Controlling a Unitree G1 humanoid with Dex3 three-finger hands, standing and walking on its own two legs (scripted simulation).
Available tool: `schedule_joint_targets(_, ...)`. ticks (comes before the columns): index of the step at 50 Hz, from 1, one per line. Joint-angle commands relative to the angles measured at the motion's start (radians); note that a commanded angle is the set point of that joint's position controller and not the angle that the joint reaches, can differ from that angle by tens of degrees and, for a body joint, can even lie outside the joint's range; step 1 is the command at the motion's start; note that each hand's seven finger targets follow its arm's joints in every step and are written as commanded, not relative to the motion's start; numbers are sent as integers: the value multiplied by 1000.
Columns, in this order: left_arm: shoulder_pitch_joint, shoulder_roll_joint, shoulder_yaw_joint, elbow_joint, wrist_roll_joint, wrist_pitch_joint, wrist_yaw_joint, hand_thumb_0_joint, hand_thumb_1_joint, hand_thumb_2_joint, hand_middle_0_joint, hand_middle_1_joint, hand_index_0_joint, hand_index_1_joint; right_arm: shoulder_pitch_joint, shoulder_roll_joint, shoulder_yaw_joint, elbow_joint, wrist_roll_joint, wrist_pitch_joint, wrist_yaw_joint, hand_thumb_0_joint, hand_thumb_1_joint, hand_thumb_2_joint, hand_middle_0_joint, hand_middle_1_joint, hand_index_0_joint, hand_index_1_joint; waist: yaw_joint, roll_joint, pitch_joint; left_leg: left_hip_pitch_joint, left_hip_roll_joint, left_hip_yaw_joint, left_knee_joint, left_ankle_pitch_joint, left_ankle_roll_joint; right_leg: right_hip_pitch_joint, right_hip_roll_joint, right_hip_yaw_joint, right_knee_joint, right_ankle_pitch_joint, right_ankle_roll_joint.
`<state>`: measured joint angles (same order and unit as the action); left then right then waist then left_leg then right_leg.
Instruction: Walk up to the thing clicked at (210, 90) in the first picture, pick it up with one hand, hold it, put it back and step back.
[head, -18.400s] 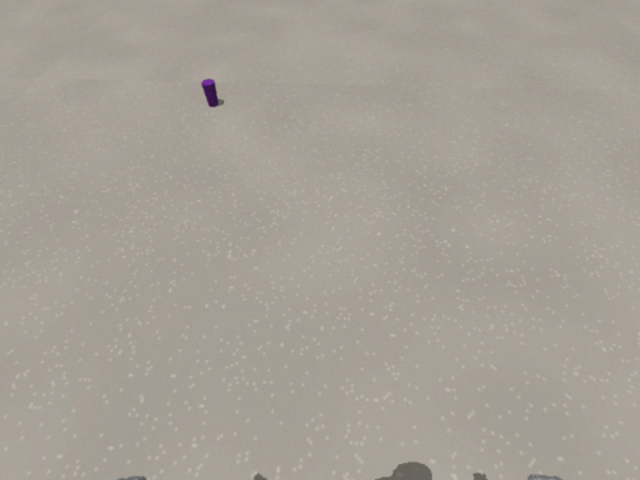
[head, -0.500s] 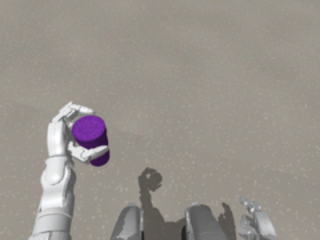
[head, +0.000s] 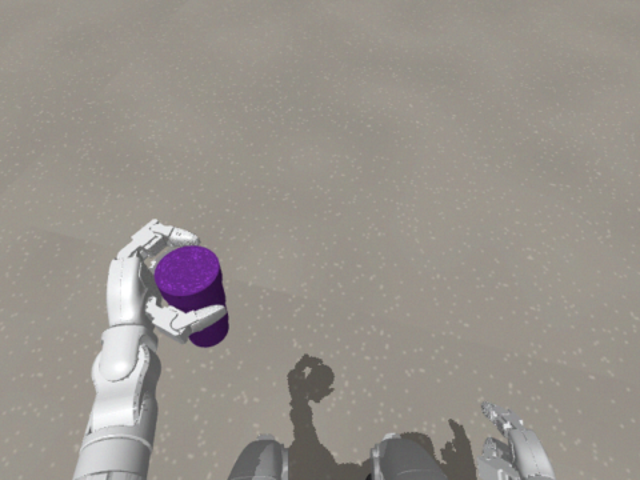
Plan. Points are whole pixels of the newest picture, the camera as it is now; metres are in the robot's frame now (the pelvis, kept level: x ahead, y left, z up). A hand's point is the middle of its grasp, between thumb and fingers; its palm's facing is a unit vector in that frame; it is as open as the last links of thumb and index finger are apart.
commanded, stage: lift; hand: left
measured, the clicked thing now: (199, 302) +0.32 +0.17 +0.01
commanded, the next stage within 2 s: hold in 0.04 s
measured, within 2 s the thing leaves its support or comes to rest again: neither
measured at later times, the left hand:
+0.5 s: hand (185, 266) +0.34 +0.17 +0.07, palm faces +0.10 -1.00 -0.01, open 10.8 cm
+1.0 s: hand (183, 265) +0.34 +0.17 +0.08, palm faces +0.10 -1.00 -0.01, open 10.8 cm
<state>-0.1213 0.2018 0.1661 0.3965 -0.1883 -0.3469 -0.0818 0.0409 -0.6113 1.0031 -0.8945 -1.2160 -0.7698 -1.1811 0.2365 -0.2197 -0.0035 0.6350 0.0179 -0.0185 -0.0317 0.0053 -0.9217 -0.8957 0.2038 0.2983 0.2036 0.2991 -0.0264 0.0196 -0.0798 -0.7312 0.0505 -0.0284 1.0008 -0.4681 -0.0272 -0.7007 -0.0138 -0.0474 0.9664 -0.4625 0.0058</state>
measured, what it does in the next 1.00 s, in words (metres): stands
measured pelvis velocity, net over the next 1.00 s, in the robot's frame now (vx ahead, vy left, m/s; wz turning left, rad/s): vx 0.01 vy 0.00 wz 0.00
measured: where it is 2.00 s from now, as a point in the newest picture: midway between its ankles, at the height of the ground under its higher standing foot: outside the picture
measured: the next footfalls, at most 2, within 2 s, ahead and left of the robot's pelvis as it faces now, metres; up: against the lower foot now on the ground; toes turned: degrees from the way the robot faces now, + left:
none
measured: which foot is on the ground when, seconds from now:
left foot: down 0.00-1.00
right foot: down 0.00-1.00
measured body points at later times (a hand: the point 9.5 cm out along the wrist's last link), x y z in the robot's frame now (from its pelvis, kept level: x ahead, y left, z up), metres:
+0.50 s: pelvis +0.01 +0.00 +0.01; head +0.06 +0.00 +0.46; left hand +0.33 +0.22 +0.07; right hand +0.14 -0.24 -0.10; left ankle +0.01 +0.13 -0.68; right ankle +0.01 -0.12 -0.68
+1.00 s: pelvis +0.01 +0.00 +0.02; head +0.05 +0.00 +0.47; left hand +0.32 +0.22 +0.08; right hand +0.15 -0.24 -0.09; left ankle +0.01 +0.13 -0.68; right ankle +0.01 -0.12 -0.68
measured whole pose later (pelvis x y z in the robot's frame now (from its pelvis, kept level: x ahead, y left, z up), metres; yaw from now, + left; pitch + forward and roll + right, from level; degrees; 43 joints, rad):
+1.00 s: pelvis +0.01 +0.00 +0.02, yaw +0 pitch +7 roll -1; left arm -0.11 0.18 0.14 0.40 -0.17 -0.34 -0.06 0.03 -0.61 1.00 -0.90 -1.21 -0.77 -1.18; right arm 0.22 -0.22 -0.01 0.64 0.02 0.01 -0.02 0.01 -0.92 -0.90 0.20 0.30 0.20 0.30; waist -0.02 0.02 -0.05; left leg -0.55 0.05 -0.01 0.86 -0.43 -0.03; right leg -0.53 -0.02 -0.04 0.83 -0.42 0.01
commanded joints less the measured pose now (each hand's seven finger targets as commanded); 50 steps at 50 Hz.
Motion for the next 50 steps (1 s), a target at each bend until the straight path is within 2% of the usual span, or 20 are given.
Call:
schedule_joint_targets(1,-239,129,45,-243,-13,-79,0,0,-35,1225,-1281,-1423,-1299,-1427,-17,-132,-47,-126,-3,-43,-5,0,-919,-900,199,300,199,300,-4,-13,-265,159,-40,26,-153,214,34,189,15,26,-166,273,-3)
schedule_joint_targets(2,-211,112,32,-194,-10,-75,-2,0,-25,1229,-1290,-1431,-1308,-1435,-11,-136,-49,-120,-3,-43,-4,0,-923,-901,200,300,200,300,-12,-15,-271,174,-39,24,-156,232,33,190,18,23,-163,290,-5)
schedule_joint_targets(4,-255,136,39,-240,-3,-82,-3,0,-28,1232,-1279,-1419,-1294,-1427,-17,-137,-54,-118,-5,-43,-6,0,-917,-900,199,300,199,300,-11,13,-267,197,-39,25,-160,245,31,179,21,19,-160,301,-9)
schedule_joint_targets(11,-236,126,47,-224,-9,-79,3,0,6,1213,-1237,-1394,-1246,-1405,-9,-136,-51,-120,-6,-32,-6,0,-915,-902,199,300,199,300,-5,0,-294,236,-37,23,-172,314,31,228,23,15,-171,362,-8)
schedule_joint_targets(14,-227,104,27,-201,-1,-74,10,0,-4,1217,-1243,-1402,-1253,-1413,-17,-135,-51,-121,-5,-29,-5,0,-918,-903,199,300,199,300,-9,-13,-238,226,-37,24,-189,291,31,221,22,15,-181,346,-7)
schedule_joint_targets(16,-258,134,47,-246,1,-80,13,0,-12,1209,-1241,-1388,-1247,-1402,-11,-141,-56,-118,-5,-24,-5,0,-915,-903,199,300,199,300,-2,0,-281,257,-35,24,-189,332,30,238,23,14,-178,373,-9)
schedule_joint_targets(17,-209,90,18,-171,1,-69,8,0,-16,1200,-1246,-1394,-1256,-1404,-19,-135,-51,-123,-6,-24,-4,0,-916,-903,199,300,199,300,-8,-19,-241,242,-36,22,-192,320,31,229,25,10,-185,362,-8)
schedule_joint_targets(19,-251,133,45,-232,1,-75,12,0,3,1218,-1255,-1402,-1262,-1414,-18,-136,-55,-121,-5,-24,-3,0,-915,-903,199,300,199,300,0,-5,-262,246,-38,25,-197,316,30,254,22,13,-190,368,-6)
schedule_joint_targets(22,-223,101,20,-199,4,-71,10,0,-3,1223,-1265,-1415,-1273,-1426,-21,-138,-55,-127,-6,-20,0,0,-918,-904,199,300,199,300,-6,3,-247,271,-36,20,-215,315,26,243,27,9,-194,351,-11)
schedule_joint_targets(25,-212,97,26,-206,-3,-67,13,0,-14,1216,-1261,-1412,-1270,-1423,-21,-137,-54,-127,-4,-20,0,0,-918,-904,199,300,199,300,-2,-11,-252,277,-35,18,-217,328,27,255,28,5,-202,362,-9)
schedule_joint_targets(27,-262,129,40,-277,-2,-76,19,0,-10,1203,-1256,-1405,-1266,-1415,-25,-132,-52,-125,-3,-20,0,0,-922,-905,199,300,199,300,8,6,-268,277,-39,24,-223,315,27,279,23,11,-209,359,-8)
schedule_joint_targets(28,-223,110,24,-226,2,-70,17,0,5,1216,-1259,-1407,-1265,-1419,-31,-134,-52,-130,-2,-20,-1,0,-920,-905,199,300,199,300,-1,-17,-229,272,-38,25,-230,301,28,266,25,9,-217,346,-7)
schedule_joint_targets(33,-208,100,16,-264,-2,-65,20,0,-18,1208,-1268,-1410,-1274,-1423,-32,-132,-53,-127,-2,-23,0,0,-922,-906,199,300,199,300,1,-24,-255,290,-40,31,-233,323,32,304,22,14,-227,377,-1)
schedule_joint_targets(34,-174,77,3,-201,0,-55,17,0,-31,1205,-1262,-1409,-1269,-1421,-40,-133,-52,-129,-2,-23,-3,0,-922,-906,199,300,199,300,-6,-26,-237,290,-41,34,-228,331,33,289,22,15,-230,388,-1)
schedule_joint_targets(35,-221,98,8,-267,3,-58,18,0,-26,1209,-1256,-1405,-1262,-1418,-32,-134,-55,-130,-3,-22,-1,0,-919,-905,199,300,199,300,-4,-11,-266,303,-39,31,-229,355,32,301,24,14,-226,407,-3)
schedule_joint_targets(38,-246,102,-2,-274,9,-58,18,0,-5,1213,-1273,-1418,-1282,-1428,-37,-132,-52,-127,-4,-21,0,0,-918,-905,199,300,199,300,-9,8,-234,312,-39,29,-239,353,30,286,24,10,-230,397,-5)
schedule_joint_targets(39,-222,117,34,-253,4,-60,22,0,-4,1218,-1278,-1423,-1285,-1435,-34,-137,-55,-127,-2,-21,1,0,-919,-905,199,300,199,300,3,7,-246,324,-36,27,-245,363,28,298,26,6,-226,396,-8)
schedule_joint_targets(45,-224,85,6,-213,6,-58,25,0,-4,1224,-1289,-1436,-1297,-1447,-34,-131,-52,-122,-4,-21,3,0,-920,-906,200,300,199,300,-6,-16,-198,304,-35,29,-252,339,29,283,25,7,-241,380,-5)
schedule_joint_targets(47,-246,113,26,-213,12,-64,20,0,-2,1234,-1305,-1444,-1311,-1458,-35,-133,-54,-117,-7,-20,4,0,-918,-905,199,300,199,300,-7,-14,-189,291,-38,33,-252,314,30,282,21,12,-246,366,-4)
schedule_joint_targets(50,-238,80,-9,-233,10,-60,10,0,0,1218,-1305,-1443,-1315,-1453,-42,-130,-53,-132,-6,-20,4,0,-922,-906,199,300,199,300,-4,-7,-238,330,-39,33,-256,336,29,305,20,11,-251,384,-4)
